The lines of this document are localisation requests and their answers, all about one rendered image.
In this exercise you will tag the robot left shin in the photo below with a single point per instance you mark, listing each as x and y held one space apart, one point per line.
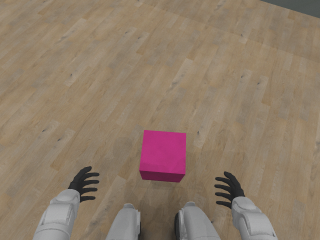
128 205

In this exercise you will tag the robot right forearm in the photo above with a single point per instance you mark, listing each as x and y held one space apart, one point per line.
250 221

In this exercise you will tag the robot left thigh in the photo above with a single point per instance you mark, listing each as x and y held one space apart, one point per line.
126 225

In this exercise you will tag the carton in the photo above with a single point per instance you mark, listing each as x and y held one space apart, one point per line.
163 156

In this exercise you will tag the left robot hand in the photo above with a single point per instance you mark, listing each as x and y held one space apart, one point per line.
79 182

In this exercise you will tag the robot left forearm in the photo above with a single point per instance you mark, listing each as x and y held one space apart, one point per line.
58 219

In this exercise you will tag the right robot hand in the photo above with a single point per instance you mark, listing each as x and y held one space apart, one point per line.
234 189

